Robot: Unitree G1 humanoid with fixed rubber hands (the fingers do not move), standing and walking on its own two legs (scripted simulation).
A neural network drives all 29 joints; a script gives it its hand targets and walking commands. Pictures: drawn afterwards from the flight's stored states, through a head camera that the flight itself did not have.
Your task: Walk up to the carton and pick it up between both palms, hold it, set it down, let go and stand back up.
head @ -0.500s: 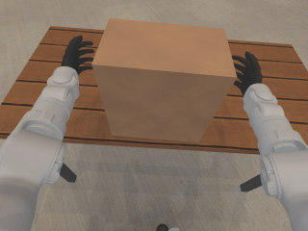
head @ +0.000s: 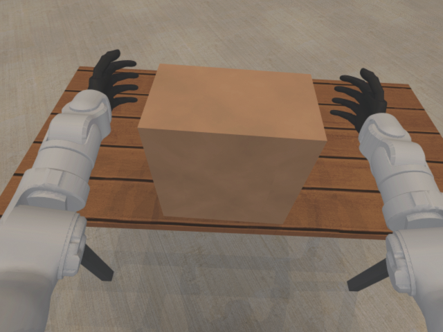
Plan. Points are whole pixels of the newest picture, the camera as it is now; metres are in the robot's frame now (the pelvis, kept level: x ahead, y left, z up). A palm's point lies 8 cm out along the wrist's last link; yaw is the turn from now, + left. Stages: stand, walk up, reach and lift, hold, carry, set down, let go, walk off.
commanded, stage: set down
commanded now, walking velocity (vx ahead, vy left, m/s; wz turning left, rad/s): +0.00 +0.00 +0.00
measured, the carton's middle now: (228, 153) +0.46 -0.03 +0.04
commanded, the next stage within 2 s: none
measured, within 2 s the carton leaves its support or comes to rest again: neither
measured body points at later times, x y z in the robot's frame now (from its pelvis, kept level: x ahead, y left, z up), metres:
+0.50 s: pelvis +0.00 +0.01 +0.00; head +0.05 +0.00 +0.45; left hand +0.45 +0.20 +0.12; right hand +0.40 -0.26 +0.10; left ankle +0.01 +0.14 -0.74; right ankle +0.04 -0.09 -0.74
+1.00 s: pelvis +0.01 +0.01 +0.00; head +0.05 +0.00 +0.45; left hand +0.41 +0.20 +0.07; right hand +0.36 -0.26 +0.05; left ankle +0.01 +0.14 -0.74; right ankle +0.04 -0.09 -0.74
